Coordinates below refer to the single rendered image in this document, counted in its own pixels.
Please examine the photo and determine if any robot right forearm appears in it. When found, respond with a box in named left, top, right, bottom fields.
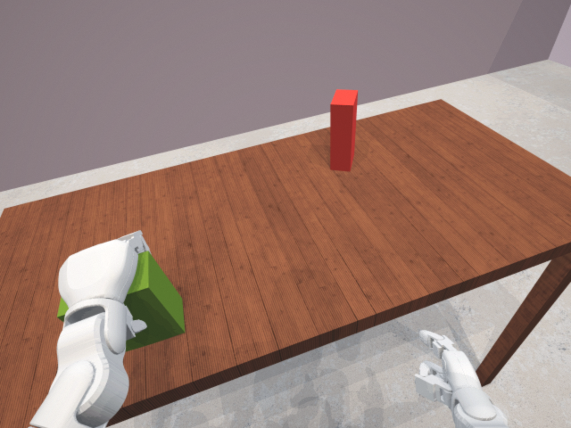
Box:
left=451, top=387, right=508, bottom=428

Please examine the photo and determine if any robot right hand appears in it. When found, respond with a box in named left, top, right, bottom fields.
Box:
left=415, top=330, right=482, bottom=410

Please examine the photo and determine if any robot left hand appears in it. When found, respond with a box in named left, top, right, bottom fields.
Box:
left=58, top=230, right=152, bottom=341

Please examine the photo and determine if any table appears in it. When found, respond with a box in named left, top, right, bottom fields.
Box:
left=0, top=99, right=571, bottom=428

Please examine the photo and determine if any sponge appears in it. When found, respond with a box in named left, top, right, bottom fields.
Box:
left=57, top=251, right=185, bottom=352

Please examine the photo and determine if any robot left forearm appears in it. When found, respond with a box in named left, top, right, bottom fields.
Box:
left=28, top=298, right=129, bottom=428

